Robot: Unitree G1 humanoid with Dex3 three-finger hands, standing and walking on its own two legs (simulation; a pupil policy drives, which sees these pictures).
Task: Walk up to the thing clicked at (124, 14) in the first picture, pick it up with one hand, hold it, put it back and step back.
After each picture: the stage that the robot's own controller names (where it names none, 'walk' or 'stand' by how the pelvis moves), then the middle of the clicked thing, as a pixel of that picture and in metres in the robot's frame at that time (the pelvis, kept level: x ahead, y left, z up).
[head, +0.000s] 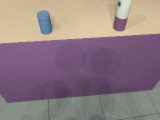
stand; (123, 9) +0.80 -0.21 +0.04
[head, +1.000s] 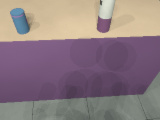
rise first; (106, 8) +0.73 -0.09 +0.07
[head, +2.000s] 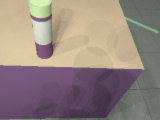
rise first; (42, 31) +0.52 +0.17 +0.07
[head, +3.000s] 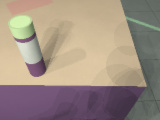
stand; (30, 50) +0.45 +0.21 +0.07
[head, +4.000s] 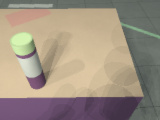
stand; (31, 64) +0.42 +0.21 +0.04
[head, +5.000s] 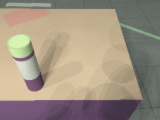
stand; (28, 66) +0.41 +0.21 +0.04
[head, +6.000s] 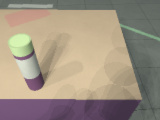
stand; (29, 65) +0.41 +0.22 +0.04
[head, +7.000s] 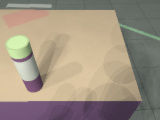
stand; (27, 67) +0.40 +0.22 +0.04
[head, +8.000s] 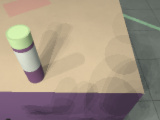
rise first; (28, 58) +0.42 +0.21 +0.04
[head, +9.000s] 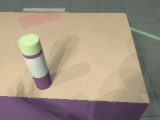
rise first; (37, 65) +0.42 +0.21 +0.04
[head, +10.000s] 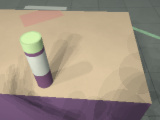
go down; (39, 63) +0.42 +0.20 +0.05
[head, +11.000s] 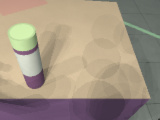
go down; (30, 61) +0.40 +0.18 +0.07
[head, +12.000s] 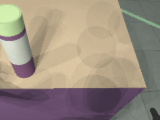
close in; (17, 48) +0.41 +0.19 +0.10
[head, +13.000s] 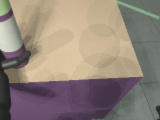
close; (7, 34) +0.45 +0.21 +0.12
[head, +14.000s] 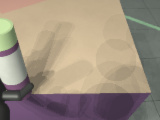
lift; (11, 66) +0.33 +0.21 +0.14
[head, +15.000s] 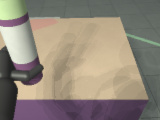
hold; (21, 44) +0.33 +0.17 +0.24
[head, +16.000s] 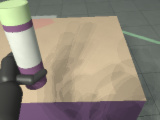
hold; (26, 49) +0.34 +0.17 +0.21
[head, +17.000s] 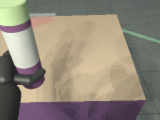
crouch; (23, 49) +0.34 +0.17 +0.22
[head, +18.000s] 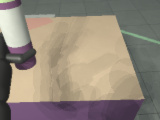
crouch; (15, 29) +0.40 +0.20 +0.24
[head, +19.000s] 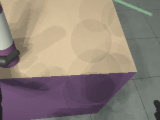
lower; out of the picture +0.46 +0.22 +0.11
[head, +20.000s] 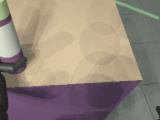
lower; (5, 39) +0.44 +0.21 +0.11
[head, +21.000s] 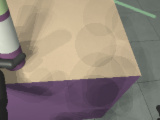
lower; (3, 35) +0.45 +0.21 +0.12
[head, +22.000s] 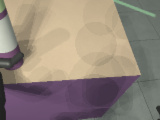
lower; (1, 35) +0.45 +0.22 +0.12
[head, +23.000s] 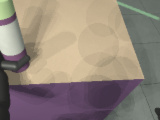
loosen; (9, 38) +0.44 +0.20 +0.11
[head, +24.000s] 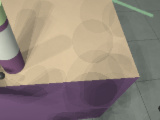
withdraw; (2, 42) +0.43 +0.21 +0.11
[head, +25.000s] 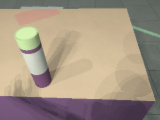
sink last; (36, 61) +0.41 +0.20 +0.08
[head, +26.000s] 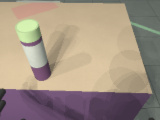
stand; (36, 54) +0.43 +0.20 +0.08
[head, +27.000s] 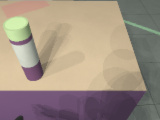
stand; (27, 53) +0.43 +0.21 +0.09
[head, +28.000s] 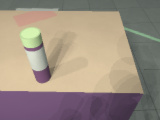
stand; (37, 58) +0.46 +0.20 +0.04
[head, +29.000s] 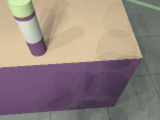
walk; (30, 29) +0.51 +0.21 +0.06
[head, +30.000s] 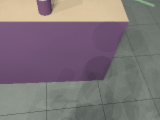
walk; out of the picture +0.77 +0.19 +0.06
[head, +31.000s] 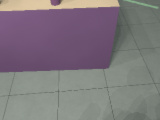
stand; out of the picture +1.06 +0.24 +0.06
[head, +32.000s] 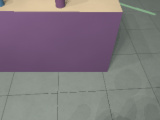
stand; out of the picture +1.07 +0.18 +0.04
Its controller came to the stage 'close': yes
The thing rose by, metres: 0.21
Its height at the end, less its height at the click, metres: +0.00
